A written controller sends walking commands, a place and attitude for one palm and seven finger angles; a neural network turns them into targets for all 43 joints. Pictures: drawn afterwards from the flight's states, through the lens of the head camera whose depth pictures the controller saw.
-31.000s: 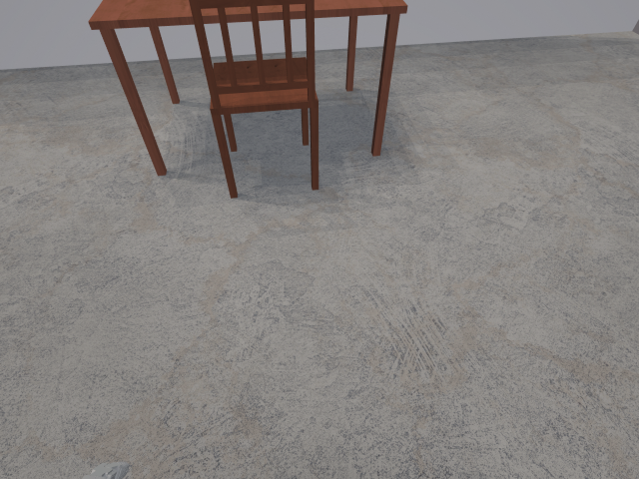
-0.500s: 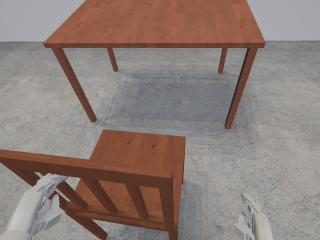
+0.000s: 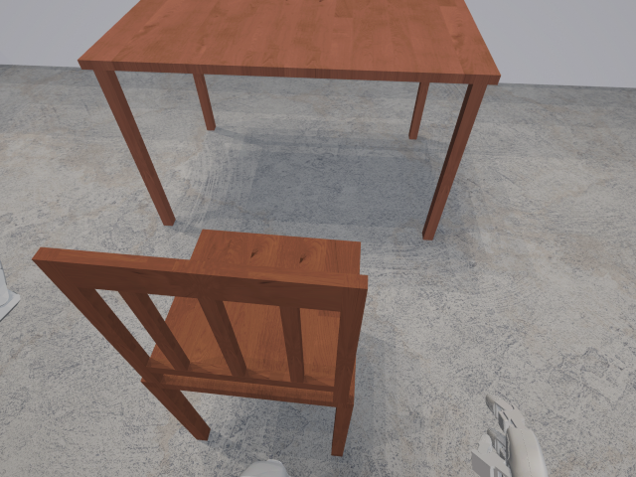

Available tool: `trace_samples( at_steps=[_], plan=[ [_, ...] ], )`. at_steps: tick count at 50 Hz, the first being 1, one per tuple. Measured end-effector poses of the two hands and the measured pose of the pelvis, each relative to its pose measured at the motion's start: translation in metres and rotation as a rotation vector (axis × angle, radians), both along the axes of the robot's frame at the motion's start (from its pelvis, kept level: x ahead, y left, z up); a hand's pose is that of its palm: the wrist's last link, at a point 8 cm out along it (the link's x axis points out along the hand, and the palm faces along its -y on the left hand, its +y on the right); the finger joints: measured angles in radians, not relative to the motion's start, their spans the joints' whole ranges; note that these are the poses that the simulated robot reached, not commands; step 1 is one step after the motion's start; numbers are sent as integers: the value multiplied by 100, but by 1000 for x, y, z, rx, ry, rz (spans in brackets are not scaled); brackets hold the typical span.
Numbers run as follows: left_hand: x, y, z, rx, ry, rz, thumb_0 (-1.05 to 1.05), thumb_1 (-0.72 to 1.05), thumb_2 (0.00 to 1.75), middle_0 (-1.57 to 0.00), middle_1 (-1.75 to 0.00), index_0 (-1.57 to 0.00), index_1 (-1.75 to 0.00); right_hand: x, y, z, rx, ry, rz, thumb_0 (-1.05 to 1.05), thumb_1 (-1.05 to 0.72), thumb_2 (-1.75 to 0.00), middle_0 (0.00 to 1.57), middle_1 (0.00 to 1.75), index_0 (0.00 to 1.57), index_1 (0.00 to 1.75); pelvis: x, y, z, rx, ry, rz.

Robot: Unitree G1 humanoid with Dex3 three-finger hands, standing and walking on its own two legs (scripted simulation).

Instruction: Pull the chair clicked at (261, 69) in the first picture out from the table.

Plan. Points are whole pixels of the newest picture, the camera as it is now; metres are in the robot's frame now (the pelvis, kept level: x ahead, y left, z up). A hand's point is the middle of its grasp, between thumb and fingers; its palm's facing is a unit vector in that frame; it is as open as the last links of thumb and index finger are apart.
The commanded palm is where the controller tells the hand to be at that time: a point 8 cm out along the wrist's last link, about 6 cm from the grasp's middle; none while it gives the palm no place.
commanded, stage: step back with the hand held close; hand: left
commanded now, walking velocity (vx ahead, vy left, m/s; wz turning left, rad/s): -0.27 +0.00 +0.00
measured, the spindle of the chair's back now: (226, 338) +0.31 +0.18 -0.08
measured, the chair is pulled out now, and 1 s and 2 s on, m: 0.60 0.60 0.60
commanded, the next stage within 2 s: stop stepping back and stand still in 0.34 s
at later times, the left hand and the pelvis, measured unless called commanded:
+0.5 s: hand out of the picture +0.10 +0.30 +0.19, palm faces +0.47 -0.75 -0.46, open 7.4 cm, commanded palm +0.05 +0.34 +0.19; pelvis -0.10 +0.04 +0.00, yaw -1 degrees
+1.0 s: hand out of the picture +0.02 +0.31 +0.17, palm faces +0.49 -0.78 -0.38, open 7.4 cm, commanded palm -0.03 +0.34 +0.19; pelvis -0.17 +0.04 +0.00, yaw +0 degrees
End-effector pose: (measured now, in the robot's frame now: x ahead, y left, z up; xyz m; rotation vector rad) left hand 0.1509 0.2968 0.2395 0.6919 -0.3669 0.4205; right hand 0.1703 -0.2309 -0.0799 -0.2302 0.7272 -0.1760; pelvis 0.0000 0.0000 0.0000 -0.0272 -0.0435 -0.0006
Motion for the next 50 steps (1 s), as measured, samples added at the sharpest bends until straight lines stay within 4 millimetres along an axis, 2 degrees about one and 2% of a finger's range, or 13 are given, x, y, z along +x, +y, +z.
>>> trace_samples(
  at_steps=[2,6,10,12,16,19,21,24,27,31,36,42,50],
  plan=[
    [-4,14,-1,-32,-60,31,1,89,90,-21,-30,-26,-33,-8,5,-3,22,-29,-27,1,-90,-90,20,30,20,30,-4,10,-4,-3,1,-7],
    [-4,34,-37,-163,4,54,0,89,90,-20,-30,-23,-31,-31,16,-3,37,-59,-71,1,-90,-90,20,30,20,30,-16,26,-8,1,-9,-23],
    [-12,32,-66,-221,116,17,1,89,90,-20,-30,-21,-31,-58,29,5,29,-68,-70,1,-90,-90,20,30,20,30,-32,31,-6,-11,-10,-11],
    [-24,27,-65,-201,122,-20,1,89,90,-20,-30,-21,-31,-70,33,7,22,-55,-46,1,-90,-90,20,30,20,30,-40,29,-4,-17,1,10],
    [-57,18,-42,-96,62,-67,1,88,90,-21,-30,-21,-31,-87,34,1,8,-22,19,1,-90,-90,20,30,20,30,-61,25,-7,-22,34,15],
    [-81,20,-25,-48,45,-65,1,88,90,-21,-30,-21,-31,-99,33,-5,13,17,29,1,-90,-90,20,30,20,30,-79,26,-3,-40,20,7],
    [-91,24,-21,-52,37,-49,1,88,90,-21,-30,-21,-31,-107,31,-6,16,32,19,1,-90,-90,20,30,20,30,-85,29,0,-12,19,-17],
    [-94,37,-27,-107,36,-5,1,88,90,-21,-30,-21,-31,-116,30,-2,11,27,-5,1,-90,-90,20,30,20,30,-92,36,4,20,36,-23],
    [-92,50,-44,-155,65,15,1,88,90,-21,-30,-21,-31,-123,32,1,3,-12,-29,1,-90,-90,20,30,20,30,-106,44,0,15,49,-1],
    [-104,48,-59,-184,158,-9,1,89,90,-21,-30,-21,-31,-137,40,17,14,-63,-38,1,-90,-90,20,30,20,30,-126,47,5,30,30,-19],
    [-134,37,-49,-146,151,-53,1,88,90,-21,-30,-21,-31,-158,48,28,22,-95,-19,1,-90,-90,20,30,20,30,-138,42,10,14,20,-2],
    [-164,43,-35,-137,59,15,1,88,90,-21,-30,-21,-31,-178,44,17,15,-46,25,1,-90,-90,20,30,20,30,-152,35,9,4,1,19],
    [-175,45,-52,-223,36,28,1,89,90,-21,-30,-21,-31,-202,30,8,-25,-33,-5,1,-90,-90,20,30,20,30,-172,42,1,6,-29,5]
  ],
)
